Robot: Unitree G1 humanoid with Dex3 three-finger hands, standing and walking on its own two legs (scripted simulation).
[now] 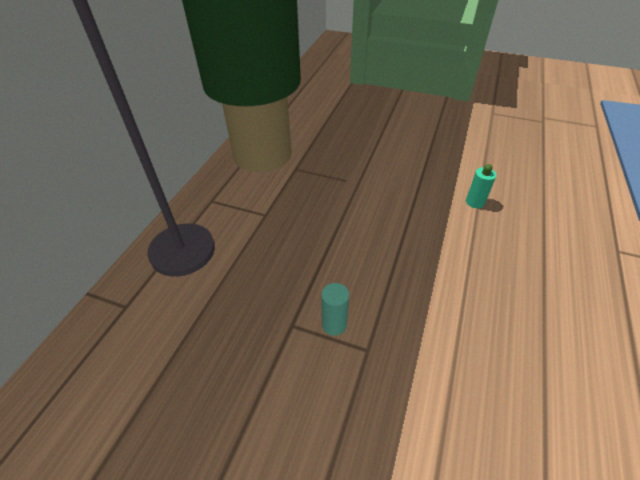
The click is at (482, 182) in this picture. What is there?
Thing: necked bottle
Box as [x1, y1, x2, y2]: [466, 164, 495, 207]
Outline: 489,164 478,168 475,172 466,198 466,202 472,207 483,206 494,180 495,172 491,169 491,166
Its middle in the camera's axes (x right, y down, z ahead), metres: +0.73 -0.25 +1.76
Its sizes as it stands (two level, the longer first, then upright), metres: 0.085 0.085 0.211
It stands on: the floor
